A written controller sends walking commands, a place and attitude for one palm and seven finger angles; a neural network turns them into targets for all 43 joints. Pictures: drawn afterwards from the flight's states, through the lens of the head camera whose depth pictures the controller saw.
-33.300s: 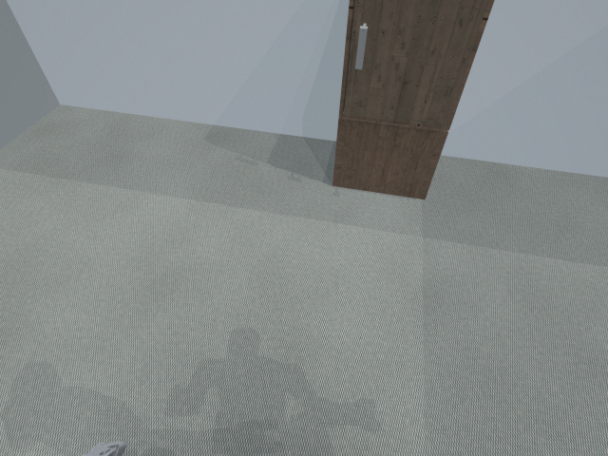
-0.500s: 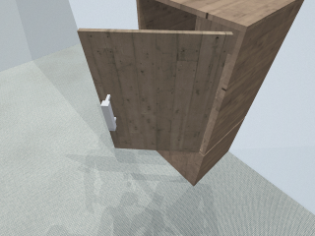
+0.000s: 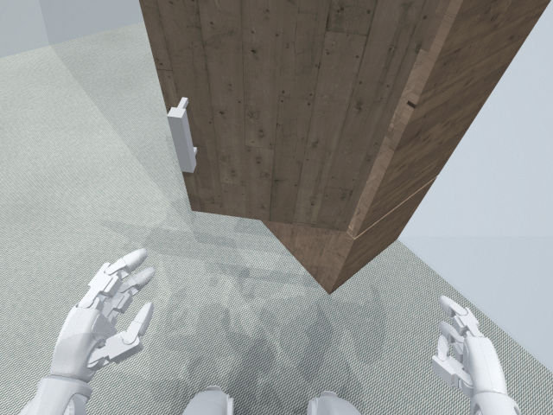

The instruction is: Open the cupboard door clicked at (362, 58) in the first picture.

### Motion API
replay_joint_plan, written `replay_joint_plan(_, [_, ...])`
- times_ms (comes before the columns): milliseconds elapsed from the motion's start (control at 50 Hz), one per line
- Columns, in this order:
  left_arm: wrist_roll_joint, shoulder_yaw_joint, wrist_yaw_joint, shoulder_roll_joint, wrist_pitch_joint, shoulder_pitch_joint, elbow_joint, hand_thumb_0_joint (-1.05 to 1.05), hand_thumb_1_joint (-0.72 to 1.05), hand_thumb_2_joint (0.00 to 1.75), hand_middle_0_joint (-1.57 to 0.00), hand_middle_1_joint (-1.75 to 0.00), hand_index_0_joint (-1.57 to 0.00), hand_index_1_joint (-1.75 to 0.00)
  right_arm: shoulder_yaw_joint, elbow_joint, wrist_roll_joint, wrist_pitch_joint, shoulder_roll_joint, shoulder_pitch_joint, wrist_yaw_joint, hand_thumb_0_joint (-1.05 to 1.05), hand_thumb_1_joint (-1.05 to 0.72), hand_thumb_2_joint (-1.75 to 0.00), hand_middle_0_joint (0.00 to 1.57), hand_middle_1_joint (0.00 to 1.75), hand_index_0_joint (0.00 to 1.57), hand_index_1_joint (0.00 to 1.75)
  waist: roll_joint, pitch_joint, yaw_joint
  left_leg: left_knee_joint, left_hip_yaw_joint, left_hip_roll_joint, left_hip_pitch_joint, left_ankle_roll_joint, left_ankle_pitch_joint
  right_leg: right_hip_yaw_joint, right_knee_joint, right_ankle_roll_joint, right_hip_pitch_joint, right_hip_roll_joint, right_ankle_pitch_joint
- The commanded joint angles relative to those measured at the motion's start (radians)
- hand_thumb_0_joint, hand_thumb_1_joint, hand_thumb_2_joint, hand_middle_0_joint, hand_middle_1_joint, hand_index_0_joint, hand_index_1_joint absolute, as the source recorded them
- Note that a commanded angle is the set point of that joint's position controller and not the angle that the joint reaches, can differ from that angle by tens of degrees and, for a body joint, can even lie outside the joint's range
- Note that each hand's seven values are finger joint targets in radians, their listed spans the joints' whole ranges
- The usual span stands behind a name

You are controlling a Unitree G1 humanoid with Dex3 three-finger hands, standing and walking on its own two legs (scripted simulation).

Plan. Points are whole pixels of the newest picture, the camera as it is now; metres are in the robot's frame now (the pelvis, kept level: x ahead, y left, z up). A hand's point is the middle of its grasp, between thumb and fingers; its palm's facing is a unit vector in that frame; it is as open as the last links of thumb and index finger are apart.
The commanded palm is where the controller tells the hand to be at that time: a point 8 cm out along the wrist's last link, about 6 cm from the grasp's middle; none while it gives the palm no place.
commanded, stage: raise the hand with hooked fingers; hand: left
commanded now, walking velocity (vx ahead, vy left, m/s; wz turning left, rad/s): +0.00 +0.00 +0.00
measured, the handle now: (186, 135) +0.60 +0.22 +0.02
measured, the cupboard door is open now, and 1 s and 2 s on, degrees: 44 44 44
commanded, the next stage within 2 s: move the hooked fingers beside the handle in 1.74 s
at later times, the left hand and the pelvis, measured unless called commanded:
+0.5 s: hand (100, 326) +0.22 +0.25 +0.02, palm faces -0.06 -1.00 -0.05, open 11.2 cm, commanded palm +0.20 +0.30 +0.02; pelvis -0.01 +0.02 -0.02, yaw +0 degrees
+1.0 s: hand (68, 301) +0.25 +0.30 +0.03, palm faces -0.05 -1.00 -0.06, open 13.8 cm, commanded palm +0.24 +0.35 +0.04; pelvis +0.00 +0.04 -0.01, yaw +1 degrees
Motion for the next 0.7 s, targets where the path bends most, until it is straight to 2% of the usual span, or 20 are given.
replay_joint_plan(0, [-0.12,0.16,-0.067,0.22,0.0,-0.049,-0.313,0.0,0.46,0.71,-0.23,-0.58,-0.23,-0.58,-0.021,-0.205,0.011,-0.027,-0.097,0.002,-0.025,0.0,-0.9,-0.9,0.2,0.3,0.2,0.3,0.072,-0.237,0.04,0.013,-0.042,-0.076,-0.065,0.02,0.138,0.213,-0.166,0.025,0.157,0.018,0.001])
replay_joint_plan(60, [-0.098,0.137,-0.021,0.217,0.005,-0.141,-0.473,0.0,0.39,0.68,-0.24,-0.63,-0.24,-0.63,-0.009,-0.177,0.005,-0.026,-0.082,0.036,-0.048,0.0,-0.9,-0.9,0.2,0.3,0.2,0.3,0.146,-0.24,0.001,0.042,-0.065,-0.051,-0.038,0.03,0.153,0.198,-0.15,0.023,0.11,0.035,0.021])
replay_joint_plan(80, [-0.096,0.115,-0.021,0.225,0.01,-0.188,-0.499,0.0,0.36,0.67,-0.24,-0.64,-0.24,-0.64,0.0,-0.167,0.0,-0.026,-0.089,0.047,-0.055,0.0,-0.9,-0.9,0.2,0.3,0.2,0.3,0.14,-0.218,-0.021,0.055,-0.079,-0.044,-0.047,0.034,0.156,0.189,-0.13,0.019,0.081,0.048,0.033])
replay_joint_plan(120, [-0.07,0.077,-0.021,0.201,0.033,-0.173,-0.491,0.0,0.32,0.65,-0.24,-0.68,-0.24,-0.68,0.005,-0.14,0.002,-0.03,-0.087,0.05,-0.064,0.0,-0.9,-0.9,0.2,0.3,0.2,0.3,0.175,-0.223,-0.034,0.053,-0.089,-0.039,-0.035,0.036,0.147,0.165,-0.124,0.019,0.047,0.052,0.04])
replay_joint_plan(160, [-0.06,0.063,-0.027,0.2,0.078,-0.165,-0.447,0.0,0.27,0.63,-0.25,-0.7,-0.25,-0.7,0.012,-0.126,0.007,-0.034,-0.089,0.047,-0.07,0.0,-0.9,-0.9,0.2,0.3,0.2,0.3,0.167,-0.197,-0.04,0.037,-0.1,-0.038,-0.047,0.035,0.112,0.144,-0.134,0.022,0.02,0.056,-0.003])
replay_joint_plan(180, [-0.07,0.08,-0.043,0.218,0.108,-0.17,-0.402,0.0,0.25,0.62,-0.25,-0.72,-0.25,-0.72,0.016,-0.12,0.007,-0.033,-0.094,0.047,-0.076,0.0,-0.9,-0.9,0.2,0.3,0.2,0.3,0.139,-0.187,-0.037,0.039,-0.109,-0.038,-0.06,0.034,0.115,0.14,-0.13,0.018,0.028,0.062,-0.004])
replay_joint_plan(220, [-0.073,0.132,-0.055,0.253,0.158,-0.112,-0.375,0.0,0.2,0.6,-0.25,-0.75,-0.25,-0.75,0.016,-0.129,0.011,-0.028,-0.092,0.041,-0.077,0.0,-0.9,-0.9,0.2,0.3,0.2,0.3,0.109,-0.257,-0.009,0.026,-0.104,-0.043,-0.071,0.033,0.123,0.145,-0.144,0.027,0.09,0.048,-0.015])
replay_joint_plan(260, [-0.087,0.157,-0.055,0.258,0.198,-0.081,-0.367,0.0,0.15,0.58,-0.25,-0.78,-0.25,-0.78,0.018,-0.138,0.013,-0.022,-0.085,0.03,-0.076,0.0,-0.9,-0.9,0.2,0.3,0.2,0.3,0.103,-0.27,0.009,0.004,-0.106,-0.045,-0.063,0.032,0.135,0.135,-0.153,0.031,0.112,0.044,-0.012])
replay_joint_plan(280, [-0.1,0.187,-0.054,0.273,0.217,-0.064,-0.327,0.0,0.13,0.57,-0.25,-0.8,-0.25,-0.8,0.022,-0.139,0.01,-0.017,-0.081,0.02,-0.075,0.0,-0.9,-0.9,0.2,0.3,0.2,0.3,0.108,-0.25,0.026,-0.003,-0.11,-0.045,-0.07,0.028,0.147,0.128,-0.147,0.022,0.121,0.049,-0.003])
replay_joint_plan(320, [-0.106,0.194,-0.041,0.266,0.217,-0.059,-0.354,0.0,0.08,0.55,-0.26,-0.82,-0.26,-0.82,0.023,-0.146,0.009,-0.016,-0.076,0.025,-0.071,0.0,-0.9,-0.9,0.2,0.3,0.2,0.3,0.082,-0.277,0.029,-0.023,-0.114,-0.046,-0.054,0.028,0.154,0.109,-0.142,0.027,0.123,0.047,0.004])
replay_joint_plan(360, [-0.111,0.198,-0.021,0.254,0.206,-0.051,-0.346,0.0,0.04,0.53,-0.26,-0.86,-0.26,-0.86,0.022,-0.144,0.008,-0.018,-0.071,0.031,-0.069,0.0,-0.9,-0.9,0.2,0.3,0.2,0.3,0.048,-0.26,0.026,-0.029,-0.112,-0.047,-0.069,0.028,0.145,0.106,-0.151,0.031,0.119,0.045,-0.016])
replay_joint_plan(400, [-0.107,0.193,-0.018,0.264,0.181,-0.077,-0.35,0.0,-0.01,0.51,-0.27,-0.88,-0.27,-0.88,0.025,-0.144,0.005,-0.023,-0.077,0.038,-0.066,0.0,-0.9,-0.9,0.2,0.3,0.2,0.3,0.065,-0.251,0.027,-0.037,-0.117,-0.047,-0.065,0.026,0.137,0.096,-0.137,0.024,0.096,0.049,-0.025])
replay_joint_plan(440, [-0.101,0.171,-0.018,0.242,0.163,-0.069,-0.34,0.0,-0.06,0.49,-0.27,-0.92,-0.27,-0.92,0.021,-0.141,0.007,-0.029,-0.083,0.051,-0.065,0.0,-0.9,-0.9,0.2,0.3,0.2,0.3,0.079,-0.228,0.015,-0.048,-0.115,-0.048,-0.046,0.027,0.118,0.085,-0.137,0.024,0.061,0.049,-0.031])
replay_joint_plan(480, [-0.099,0.173,-0.02,0.253,0.155,-0.09,-0.325,0.0,-0.1,0.47,-0.27,-0.94,-0.27,-0.94,0.019,-0.141,0.006,-0.031,-0.092,0.06,-0.066,0.0,-0.9,-0.9,0.2,0.3,0.2,0.3,0.058,-0.215,0.009,-0.054,-0.12,-0.048,-0.048,0.029,0.107,0.077,-0.133,0.021,0.049,0.055,-0.036])
replay_joint_plan(500, [-0.093,0.174,-0.024,0.262,0.151,-0.102,-0.319,0.0,-0.13,0.46,-0.27,-0.96,-0.27,-0.96,0.02,-0.14,0.009,-0.029,-0.099,0.072,-0.067,0.0,-0.9,-0.9,0.2,0.3,0.2,0.3,0.061,-0.216,0.006,-0.063,-0.12,-0.048,-0.042,0.028,0.092,0.072,-0.132,0.022,0.04,0.053,-0.045])
replay_joint_plan(540, [-0.092,0.169,-0.027,0.269,0.142,-0.122,-0.345,0.0,-0.17,0.44,-0.28,-0.99,-0.28,-0.99,0.02,-0.142,0.01,-0.032,-0.105,0.081,-0.069,0.0,-0.9,-0.9,0.2,0.3,0.2,0.3,0.11,-0.227,0.006,-0.08,-0.125,-0.05,-0.007,0.028,0.089,0.058,-0.122,0.02,0.029,0.053,-0.023])
replay_joint_plan(580, [-0.093,0.195,-0.025,0.302,0.142,-0.126,-0.361,0.0,-0.22,0.42,-0.28,-1.02,-0.28,-1.02,0.019,-0.147,0.008,-0.033,-0.111,0.084,-0.069,0.0,-0.9,-0.9,0.2,0.3,0.2,0.3,0.15,-0.237,0.018,-0.092,-0.13,-0.049,0.022,0.024,0.119,0.043,-0.104,0.011,0.034,0.059,0.018])
replay_joint_plan(600, [-0.092,0.192,-0.027,0.302,0.142,-0.133,-0.374,0.0,-0.24,0.41,-0.28,-1.03,-0.28,-1.03,0.021,-0.149,0.007,-0.031,-0.113,0.09,-0.068,0.0,-0.9,-0.9,0.2,0.3,0.2,0.3,0.153,-0.252,0.013,-0.1,-0.133,-0.048,0.042,0.024,0.124,0.039,-0.105,0.013,0.031,0.059,0.029])
replay_joint_plan(640, [-0.097,0.202,-0.023,0.3,0.149,-0.128,-0.347,0.0,-0.29,0.39,-0.29,-1.07,-0.29,-1.07,0.02,-0.149,0.01,-0.023,-0.115,0.091,-0.069,0.0,-0.9,-0.9,0.2,0.3,0.2,0.3,0.137,-0.222,0.01,-0.108,-0.134,-0.049,0.037,0.023,0.116,0.035,-0.113,0.015,0.03,0.06,0.026])
replay_joint_plan(680, [-0.097,0.212,-0.026,0.315,0.154,-0.156,-0.342,0.0,-0.34,0.37,-0.29,-1.1,-0.29,-1.1,0.023,-0.152,0.007,-0.017,-0.121,0.1,-0.071,0.0,-0.9,-0.9,0.2,0.3,0.2,0.3,0.149,-0.224,0.008,-0.108,-0.141,-0.046,0.051,0.02,0.141,0.025,-0.099,0.011,0.023,0.068,0.052])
